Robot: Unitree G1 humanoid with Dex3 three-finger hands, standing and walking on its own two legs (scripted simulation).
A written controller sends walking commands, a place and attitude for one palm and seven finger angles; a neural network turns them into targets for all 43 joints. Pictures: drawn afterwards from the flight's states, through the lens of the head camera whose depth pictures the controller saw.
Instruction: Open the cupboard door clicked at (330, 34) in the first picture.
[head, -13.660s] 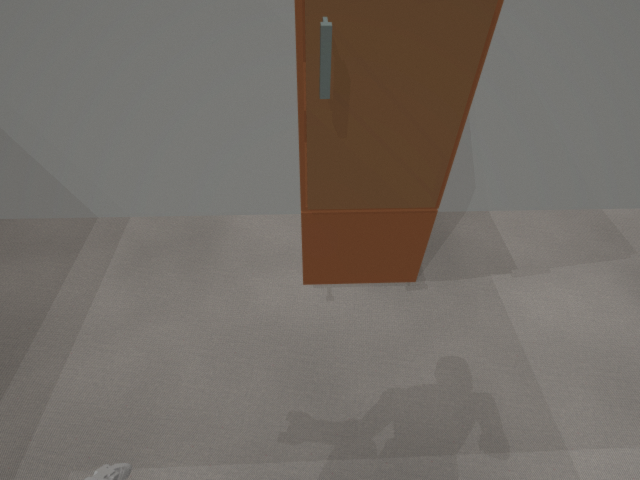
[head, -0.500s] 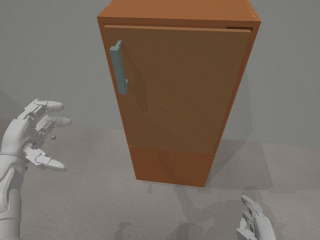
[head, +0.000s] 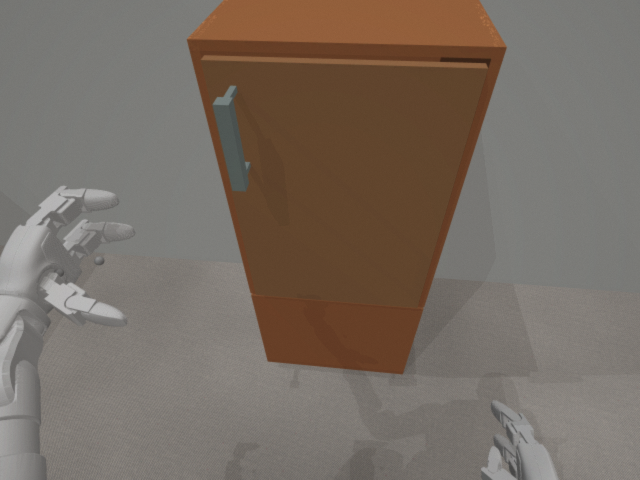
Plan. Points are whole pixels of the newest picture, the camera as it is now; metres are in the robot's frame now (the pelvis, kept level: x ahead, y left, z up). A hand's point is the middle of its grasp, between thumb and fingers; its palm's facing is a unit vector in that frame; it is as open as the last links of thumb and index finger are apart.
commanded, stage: raise the hand with hooked fingers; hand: left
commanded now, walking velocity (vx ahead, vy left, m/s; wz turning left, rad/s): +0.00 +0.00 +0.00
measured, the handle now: (236, 140) +0.57 +0.20 +0.14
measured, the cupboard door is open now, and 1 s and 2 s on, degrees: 0 0 0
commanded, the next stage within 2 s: move the hooked fingers beside the handle in 0.08 s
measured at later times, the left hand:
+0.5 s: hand (122, 238) +0.33 +0.27 +0.15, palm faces +0.02 -1.00 -0.05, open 14.0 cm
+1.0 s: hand (146, 201) +0.40 +0.27 +0.15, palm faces +0.00 -1.00 -0.01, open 14.0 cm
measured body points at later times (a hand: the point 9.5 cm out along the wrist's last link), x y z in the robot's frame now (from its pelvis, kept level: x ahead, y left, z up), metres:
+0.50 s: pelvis +0.00 +0.00 +0.00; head +0.00 -0.01 +0.45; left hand +0.32 +0.32 +0.16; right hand +0.17 -0.23 -0.08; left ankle -0.01 +0.13 -0.73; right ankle +0.01 -0.12 -0.73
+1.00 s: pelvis +0.00 +0.01 -0.01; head +0.03 +0.00 +0.44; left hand +0.39 +0.32 +0.15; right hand +0.11 -0.26 -0.10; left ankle -0.01 +0.13 -0.73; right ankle +0.01 -0.12 -0.73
